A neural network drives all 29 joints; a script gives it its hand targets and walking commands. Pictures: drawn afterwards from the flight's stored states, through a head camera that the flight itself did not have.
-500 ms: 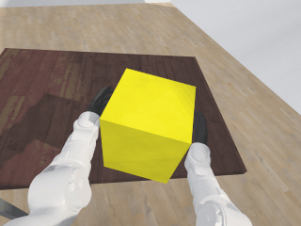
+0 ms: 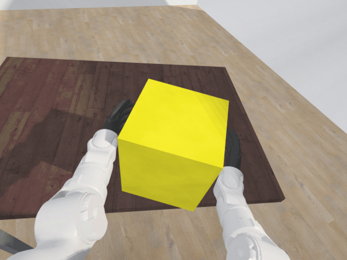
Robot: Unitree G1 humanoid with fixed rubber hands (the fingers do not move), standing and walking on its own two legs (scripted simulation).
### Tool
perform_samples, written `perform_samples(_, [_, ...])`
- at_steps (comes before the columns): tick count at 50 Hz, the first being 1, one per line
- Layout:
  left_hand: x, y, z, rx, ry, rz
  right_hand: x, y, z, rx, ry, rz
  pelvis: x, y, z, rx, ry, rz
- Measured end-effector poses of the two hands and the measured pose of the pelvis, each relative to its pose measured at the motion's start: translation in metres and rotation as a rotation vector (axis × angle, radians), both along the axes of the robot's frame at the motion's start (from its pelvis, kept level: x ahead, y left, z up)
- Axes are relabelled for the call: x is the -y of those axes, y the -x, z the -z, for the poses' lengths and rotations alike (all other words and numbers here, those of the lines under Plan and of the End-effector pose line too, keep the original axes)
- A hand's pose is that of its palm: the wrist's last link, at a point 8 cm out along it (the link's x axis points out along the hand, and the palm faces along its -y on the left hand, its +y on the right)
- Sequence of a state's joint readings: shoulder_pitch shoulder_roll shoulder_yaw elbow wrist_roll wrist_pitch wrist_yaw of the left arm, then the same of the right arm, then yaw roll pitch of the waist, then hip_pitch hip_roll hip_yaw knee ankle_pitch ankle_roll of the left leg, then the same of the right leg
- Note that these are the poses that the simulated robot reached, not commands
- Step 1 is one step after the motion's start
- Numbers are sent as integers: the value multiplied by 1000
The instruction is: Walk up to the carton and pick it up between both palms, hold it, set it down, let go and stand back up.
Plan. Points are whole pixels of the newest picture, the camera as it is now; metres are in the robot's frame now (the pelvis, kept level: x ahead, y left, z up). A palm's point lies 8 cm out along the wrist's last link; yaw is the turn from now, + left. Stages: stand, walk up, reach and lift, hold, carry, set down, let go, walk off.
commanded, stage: reach and lift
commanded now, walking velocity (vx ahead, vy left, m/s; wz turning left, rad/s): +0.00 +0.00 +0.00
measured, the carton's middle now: (172, 148) +0.41 -0.06 +0.01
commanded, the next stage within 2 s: none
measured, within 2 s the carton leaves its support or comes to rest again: neither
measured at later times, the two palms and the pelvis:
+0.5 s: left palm (108, 129) +0.42 +0.09 +0.09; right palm (231, 163) +0.32 -0.19 +0.05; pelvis -0.01 +0.00 +0.00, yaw +0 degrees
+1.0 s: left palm (97, 119) +0.40 +0.10 +0.15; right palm (237, 148) +0.33 -0.18 +0.11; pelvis -0.02 +0.00 +0.00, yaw +0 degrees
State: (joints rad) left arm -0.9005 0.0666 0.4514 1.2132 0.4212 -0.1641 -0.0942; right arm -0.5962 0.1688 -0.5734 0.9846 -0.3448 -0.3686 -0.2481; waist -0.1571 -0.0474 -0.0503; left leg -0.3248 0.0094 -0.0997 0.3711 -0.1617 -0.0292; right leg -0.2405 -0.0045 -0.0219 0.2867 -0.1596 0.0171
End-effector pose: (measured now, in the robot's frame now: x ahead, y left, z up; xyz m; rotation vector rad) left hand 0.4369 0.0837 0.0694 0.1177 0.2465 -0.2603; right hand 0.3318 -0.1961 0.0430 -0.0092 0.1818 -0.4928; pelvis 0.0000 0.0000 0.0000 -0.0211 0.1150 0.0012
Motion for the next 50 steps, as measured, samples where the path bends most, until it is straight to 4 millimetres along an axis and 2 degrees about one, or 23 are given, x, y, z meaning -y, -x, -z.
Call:
perform_samples(13, [-4,3,-22,92,14,-10,-3,0,-17,101,-1,2,1,1,-1,21,1,0])
perform_samples(25, [-8,16,-17,43,-6,-36,-5,7,-11,62,-40,-17,2,7,-2,48,0,1])
perform_samples(34, [-10,18,-48,96,-4,-54,-6,3,-35,117,-45,-40,3,7,-2,72,-1,0])
perform_samples(44, [-20,37,-56,37,-2,-113,-12,8,-45,70,-82,-91,3,15,-2,160,-2,-2])
perform_samples(50, [-21,40,-79,76,8,-127,-12,6,-68,112,-80,-108,3,16,-2,175,-2,-2])
